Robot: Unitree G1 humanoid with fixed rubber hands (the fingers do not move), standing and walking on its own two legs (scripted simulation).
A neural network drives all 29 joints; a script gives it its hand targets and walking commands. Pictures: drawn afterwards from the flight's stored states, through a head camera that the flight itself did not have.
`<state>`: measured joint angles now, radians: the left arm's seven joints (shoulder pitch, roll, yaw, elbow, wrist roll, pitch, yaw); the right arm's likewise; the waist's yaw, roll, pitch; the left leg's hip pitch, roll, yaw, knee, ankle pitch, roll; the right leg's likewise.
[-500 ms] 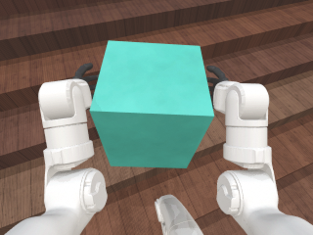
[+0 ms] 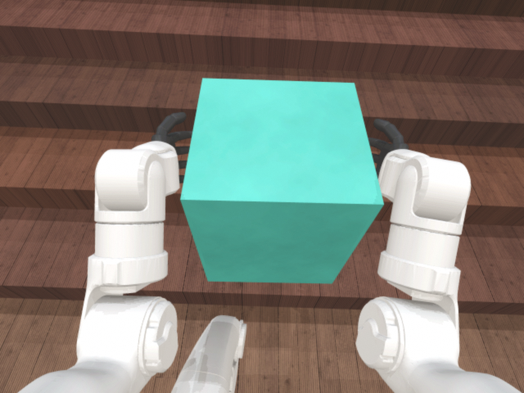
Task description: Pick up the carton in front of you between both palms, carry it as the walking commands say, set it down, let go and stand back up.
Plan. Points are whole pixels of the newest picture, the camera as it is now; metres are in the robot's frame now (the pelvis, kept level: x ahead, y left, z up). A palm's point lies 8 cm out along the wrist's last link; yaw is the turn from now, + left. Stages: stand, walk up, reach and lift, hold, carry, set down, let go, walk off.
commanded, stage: carry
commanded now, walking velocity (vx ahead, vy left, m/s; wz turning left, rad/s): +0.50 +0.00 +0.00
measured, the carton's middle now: (274, 191) +0.40 +0.04 +0.08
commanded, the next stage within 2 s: none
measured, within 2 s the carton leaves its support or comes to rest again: neither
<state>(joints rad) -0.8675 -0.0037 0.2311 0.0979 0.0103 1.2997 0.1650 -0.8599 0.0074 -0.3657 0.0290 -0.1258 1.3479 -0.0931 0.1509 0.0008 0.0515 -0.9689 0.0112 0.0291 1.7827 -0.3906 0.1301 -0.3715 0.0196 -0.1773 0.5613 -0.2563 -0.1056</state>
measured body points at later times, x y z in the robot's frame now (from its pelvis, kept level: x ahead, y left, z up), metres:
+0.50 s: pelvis +0.30 +0.05 +0.13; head +0.35 +0.05 +0.57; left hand +0.72 +0.14 +0.28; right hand +0.67 -0.16 +0.28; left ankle +0.27 +0.14 -0.61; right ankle +0.33 -0.06 -0.40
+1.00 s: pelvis +0.61 -0.02 +0.24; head +0.65 -0.01 +0.69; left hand +0.99 +0.17 +0.41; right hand +1.03 -0.14 +0.42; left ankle +0.65 +0.09 -0.25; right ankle +0.61 -0.11 -0.48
